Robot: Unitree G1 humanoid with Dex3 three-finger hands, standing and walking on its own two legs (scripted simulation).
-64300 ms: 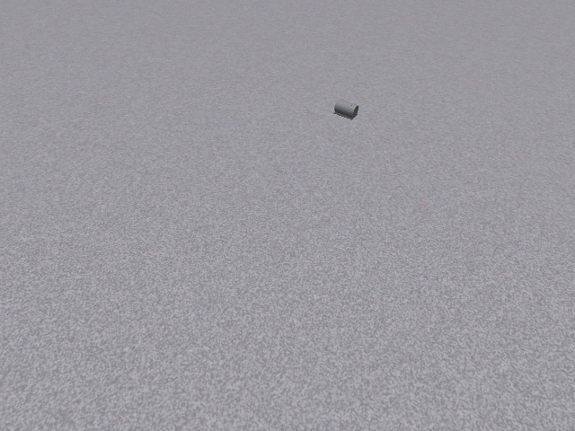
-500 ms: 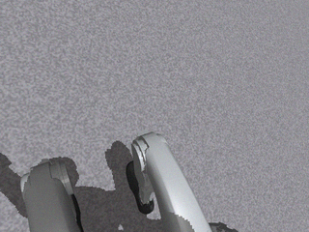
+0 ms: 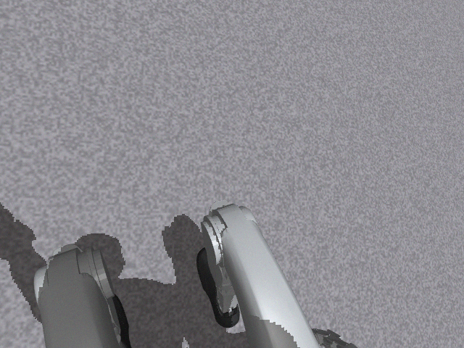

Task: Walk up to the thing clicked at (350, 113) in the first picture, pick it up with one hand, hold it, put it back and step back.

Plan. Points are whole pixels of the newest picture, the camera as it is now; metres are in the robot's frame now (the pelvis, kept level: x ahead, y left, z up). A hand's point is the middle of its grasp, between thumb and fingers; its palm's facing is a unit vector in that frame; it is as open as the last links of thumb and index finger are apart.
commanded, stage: home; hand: left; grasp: from above
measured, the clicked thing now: out of the picture +0.47 +0.48 -0.35
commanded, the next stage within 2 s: none
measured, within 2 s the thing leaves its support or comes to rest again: neither
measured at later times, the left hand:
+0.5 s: hand out of the picture +0.28 +0.30 +0.11, palm faces +0.27 -0.88 -0.38, open 7.4 cm
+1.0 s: hand out of the picture +0.19 +0.22 +0.27, palm faces +0.25 -0.95 -0.20, open 7.4 cm
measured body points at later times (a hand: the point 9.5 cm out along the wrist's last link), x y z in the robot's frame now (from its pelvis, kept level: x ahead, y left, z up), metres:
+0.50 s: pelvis +0.02 -0.01 +0.22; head +0.13 +0.05 +0.65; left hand +0.26 +0.34 +0.14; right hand +0.24 -0.24 +0.14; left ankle +0.04 +0.13 -0.35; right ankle +0.09 -0.13 -0.35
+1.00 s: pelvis +0.06 +0.01 +0.33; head +0.09 +0.01 +0.78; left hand +0.17 +0.26 +0.29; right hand +0.25 -0.21 +0.24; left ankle +0.04 +0.13 -0.35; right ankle +0.09 -0.13 -0.35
